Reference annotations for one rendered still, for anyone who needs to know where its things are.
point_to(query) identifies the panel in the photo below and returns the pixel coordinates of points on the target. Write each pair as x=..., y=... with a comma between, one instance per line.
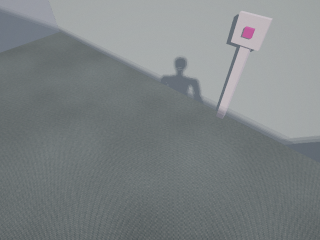
x=261, y=25

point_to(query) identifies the button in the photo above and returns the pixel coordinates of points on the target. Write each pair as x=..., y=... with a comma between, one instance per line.
x=248, y=32

